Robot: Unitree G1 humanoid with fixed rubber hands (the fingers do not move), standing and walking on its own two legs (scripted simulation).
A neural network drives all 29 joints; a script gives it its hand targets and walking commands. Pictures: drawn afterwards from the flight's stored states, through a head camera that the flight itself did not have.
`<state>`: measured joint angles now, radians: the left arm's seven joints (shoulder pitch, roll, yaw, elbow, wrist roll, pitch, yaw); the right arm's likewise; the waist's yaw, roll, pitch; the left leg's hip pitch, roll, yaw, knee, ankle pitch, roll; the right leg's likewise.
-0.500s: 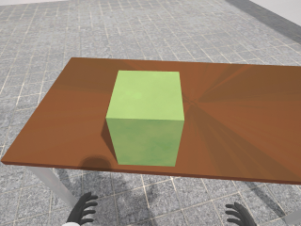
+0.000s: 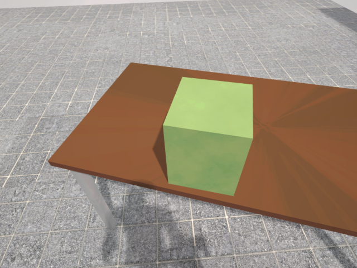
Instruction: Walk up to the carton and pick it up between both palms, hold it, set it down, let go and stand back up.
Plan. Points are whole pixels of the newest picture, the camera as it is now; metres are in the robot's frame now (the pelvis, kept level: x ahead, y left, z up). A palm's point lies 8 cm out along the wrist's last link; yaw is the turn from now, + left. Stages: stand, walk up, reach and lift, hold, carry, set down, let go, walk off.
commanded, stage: stand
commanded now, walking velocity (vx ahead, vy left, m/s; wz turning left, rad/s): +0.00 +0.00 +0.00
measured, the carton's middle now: (208, 136) +0.49 -0.04 +0.01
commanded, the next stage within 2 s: none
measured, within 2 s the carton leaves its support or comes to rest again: neither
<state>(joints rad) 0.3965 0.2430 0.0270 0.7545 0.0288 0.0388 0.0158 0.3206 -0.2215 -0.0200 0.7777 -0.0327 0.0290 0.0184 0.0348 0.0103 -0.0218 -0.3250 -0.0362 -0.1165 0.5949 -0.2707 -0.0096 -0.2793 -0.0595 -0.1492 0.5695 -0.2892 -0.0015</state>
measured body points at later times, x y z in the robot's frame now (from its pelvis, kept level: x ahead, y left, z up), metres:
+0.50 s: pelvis +0.01 -0.01 +0.00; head +0.01 +0.00 +0.45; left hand +0.06 +0.25 -0.14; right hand +0.09 -0.25 -0.13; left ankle +0.03 +0.12 -0.73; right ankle +0.01 -0.12 -0.73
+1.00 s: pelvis +0.02 -0.01 +0.00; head +0.03 +0.00 +0.45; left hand +0.03 +0.25 -0.15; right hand +0.10 -0.25 -0.14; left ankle +0.03 +0.12 -0.73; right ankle +0.01 -0.12 -0.73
